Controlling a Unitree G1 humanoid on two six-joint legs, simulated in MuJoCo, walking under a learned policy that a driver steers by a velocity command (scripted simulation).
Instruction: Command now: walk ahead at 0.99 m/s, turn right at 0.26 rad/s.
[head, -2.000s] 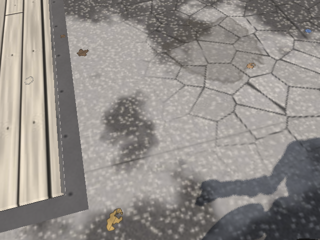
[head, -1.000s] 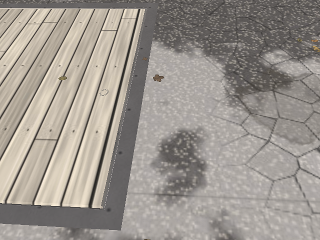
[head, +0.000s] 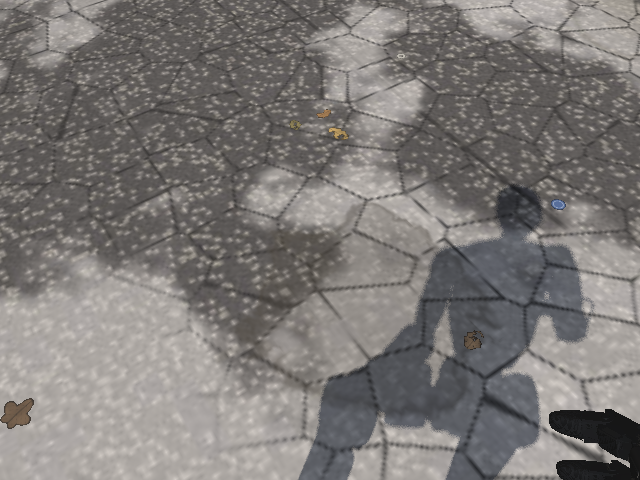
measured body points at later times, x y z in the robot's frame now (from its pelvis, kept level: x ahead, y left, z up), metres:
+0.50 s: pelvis +0.46 +0.11 +0.00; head +0.49 +0.12 +0.45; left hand +0.64 +0.39 -0.05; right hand +0.53 -0.15 -0.12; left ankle +0.45 +0.15 -0.73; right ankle +0.59 -0.05 -0.66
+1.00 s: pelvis +0.70 +0.15 +0.00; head +0.74 +0.18 +0.45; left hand +0.66 +0.44 -0.12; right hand +1.01 +0.02 -0.08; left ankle +0.70 +0.29 -0.72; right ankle +0.85 +0.12 -0.74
